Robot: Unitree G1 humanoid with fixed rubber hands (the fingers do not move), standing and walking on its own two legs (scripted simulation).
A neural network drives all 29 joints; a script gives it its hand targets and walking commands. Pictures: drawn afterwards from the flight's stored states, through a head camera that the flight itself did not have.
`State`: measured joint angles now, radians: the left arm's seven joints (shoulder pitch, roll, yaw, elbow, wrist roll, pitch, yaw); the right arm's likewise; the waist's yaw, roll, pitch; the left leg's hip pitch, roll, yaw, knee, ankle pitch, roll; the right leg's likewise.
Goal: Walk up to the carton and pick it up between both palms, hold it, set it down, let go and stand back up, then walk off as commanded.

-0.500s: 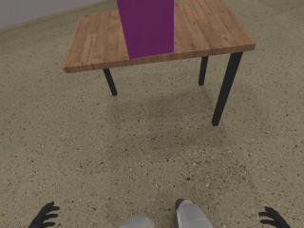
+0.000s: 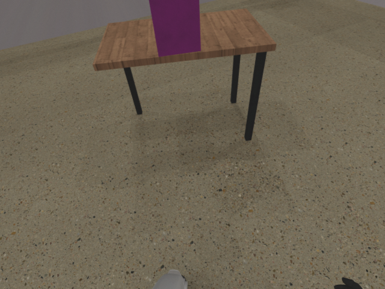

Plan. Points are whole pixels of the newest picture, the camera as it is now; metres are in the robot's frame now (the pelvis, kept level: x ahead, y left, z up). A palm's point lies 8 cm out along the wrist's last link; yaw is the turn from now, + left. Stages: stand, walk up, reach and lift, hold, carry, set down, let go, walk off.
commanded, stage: walk off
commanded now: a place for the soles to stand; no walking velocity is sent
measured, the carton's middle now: (174, 19) +1.25 +0.13 +0.08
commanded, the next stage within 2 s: none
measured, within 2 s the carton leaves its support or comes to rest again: neither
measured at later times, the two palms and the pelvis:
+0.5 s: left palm out of the picture +0.02 +0.41 -0.11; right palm out of the picture -0.08 -0.24 -0.07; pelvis -0.10 +0.10 -0.01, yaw +1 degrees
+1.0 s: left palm out of the picture +0.03 +0.34 -0.08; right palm out of the picture -0.03 -0.33 -0.08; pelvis -0.06 +0.01 +0.00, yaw +1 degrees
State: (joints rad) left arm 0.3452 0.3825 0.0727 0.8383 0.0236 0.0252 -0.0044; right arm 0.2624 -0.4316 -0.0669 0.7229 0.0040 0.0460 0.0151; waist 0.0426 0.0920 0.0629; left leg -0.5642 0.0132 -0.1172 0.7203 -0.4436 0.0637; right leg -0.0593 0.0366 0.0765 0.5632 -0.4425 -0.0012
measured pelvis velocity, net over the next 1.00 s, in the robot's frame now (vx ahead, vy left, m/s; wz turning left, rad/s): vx -0.06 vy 0.01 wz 0.01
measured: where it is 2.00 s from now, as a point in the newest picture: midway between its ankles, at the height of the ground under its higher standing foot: (208, 281)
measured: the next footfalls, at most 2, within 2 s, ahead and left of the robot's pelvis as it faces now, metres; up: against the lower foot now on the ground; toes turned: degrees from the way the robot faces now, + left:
left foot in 0.40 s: -0.01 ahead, +0.21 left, +0.00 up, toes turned -3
right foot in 1.02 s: +0.08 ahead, -0.12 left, -0.01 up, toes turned +3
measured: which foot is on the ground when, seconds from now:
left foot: up 0.00-0.38, down 0.40-1.00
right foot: down 0.00-0.40, up 0.42-1.00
